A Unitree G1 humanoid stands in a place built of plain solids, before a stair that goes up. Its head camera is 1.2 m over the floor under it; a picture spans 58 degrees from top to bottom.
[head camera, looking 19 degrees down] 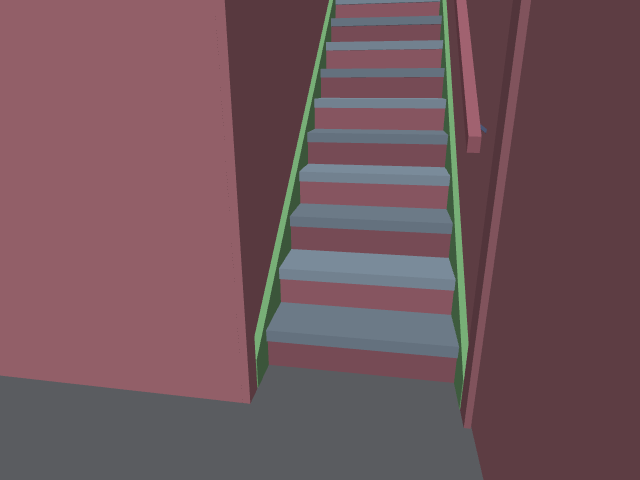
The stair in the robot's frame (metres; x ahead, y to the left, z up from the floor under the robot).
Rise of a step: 0.19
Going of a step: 0.26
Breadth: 0.83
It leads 9 degrees to the right of straight ahead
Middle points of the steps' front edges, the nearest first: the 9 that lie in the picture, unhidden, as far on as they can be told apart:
1.63 -0.17 0.19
1.88 -0.21 0.38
2.13 -0.25 0.58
2.38 -0.29 0.77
2.63 -0.33 0.96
2.88 -0.37 1.15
3.14 -0.41 1.34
3.39 -0.45 1.54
3.64 -0.49 1.73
